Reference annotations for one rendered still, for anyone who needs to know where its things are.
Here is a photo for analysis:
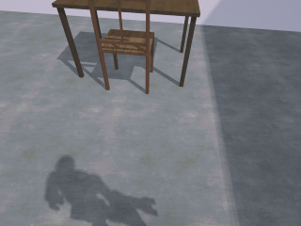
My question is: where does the table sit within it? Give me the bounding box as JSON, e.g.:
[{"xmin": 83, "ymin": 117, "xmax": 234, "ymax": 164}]
[{"xmin": 52, "ymin": 0, "xmax": 200, "ymax": 87}]

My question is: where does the chair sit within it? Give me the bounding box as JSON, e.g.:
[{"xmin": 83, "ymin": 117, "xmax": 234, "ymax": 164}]
[{"xmin": 87, "ymin": 0, "xmax": 154, "ymax": 94}]

